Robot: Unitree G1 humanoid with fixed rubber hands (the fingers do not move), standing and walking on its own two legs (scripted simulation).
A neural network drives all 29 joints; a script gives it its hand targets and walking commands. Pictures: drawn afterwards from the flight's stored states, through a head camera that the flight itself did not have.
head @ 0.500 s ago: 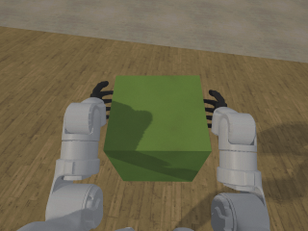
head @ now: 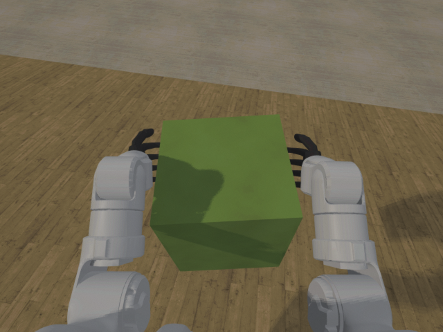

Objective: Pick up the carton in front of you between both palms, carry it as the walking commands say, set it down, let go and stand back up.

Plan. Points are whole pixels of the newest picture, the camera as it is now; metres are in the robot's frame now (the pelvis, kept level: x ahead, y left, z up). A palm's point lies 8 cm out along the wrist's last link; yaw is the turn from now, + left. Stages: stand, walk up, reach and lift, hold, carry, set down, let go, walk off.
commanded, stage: carry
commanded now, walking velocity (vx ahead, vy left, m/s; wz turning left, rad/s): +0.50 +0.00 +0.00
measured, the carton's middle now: (225, 199) +0.35 +0.01 +0.01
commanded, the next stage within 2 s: none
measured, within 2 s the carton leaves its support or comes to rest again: neither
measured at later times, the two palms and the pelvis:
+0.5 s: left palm (174, 77) +0.69 +0.15 +0.06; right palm (287, 90) +0.66 -0.14 +0.06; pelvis +0.31 +0.03 -0.05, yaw -2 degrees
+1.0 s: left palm (196, 46) +0.97 +0.13 +0.00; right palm (280, 51) +0.97 -0.16 -0.01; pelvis +0.61 -0.03 -0.11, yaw +0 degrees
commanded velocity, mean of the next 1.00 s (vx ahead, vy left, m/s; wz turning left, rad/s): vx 0.50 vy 0.00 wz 0.00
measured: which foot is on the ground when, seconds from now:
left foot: up 0.00-0.34, down 0.36-0.88, up 0.90-1.00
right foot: down 0.00-0.36, up 0.38-0.84, down 0.86-1.00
